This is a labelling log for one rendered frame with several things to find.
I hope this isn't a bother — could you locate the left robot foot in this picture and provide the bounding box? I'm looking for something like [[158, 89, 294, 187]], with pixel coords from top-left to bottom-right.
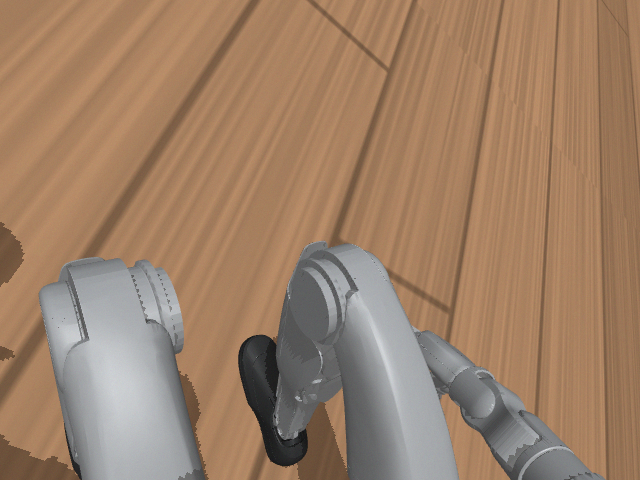
[[64, 424, 82, 480]]

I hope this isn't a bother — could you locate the right robot arm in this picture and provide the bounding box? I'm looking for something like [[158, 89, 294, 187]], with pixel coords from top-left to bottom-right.
[[449, 366, 606, 480]]

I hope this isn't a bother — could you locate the right robot foot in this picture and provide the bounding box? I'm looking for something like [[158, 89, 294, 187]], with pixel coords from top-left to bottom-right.
[[238, 335, 308, 466]]

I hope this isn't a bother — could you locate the right robot hand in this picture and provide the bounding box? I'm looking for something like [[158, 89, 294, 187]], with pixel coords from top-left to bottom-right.
[[411, 325, 476, 399]]

